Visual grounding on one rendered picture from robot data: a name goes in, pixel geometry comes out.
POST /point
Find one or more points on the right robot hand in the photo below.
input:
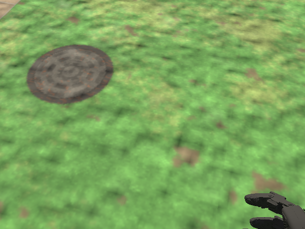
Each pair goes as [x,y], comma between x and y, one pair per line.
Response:
[293,216]

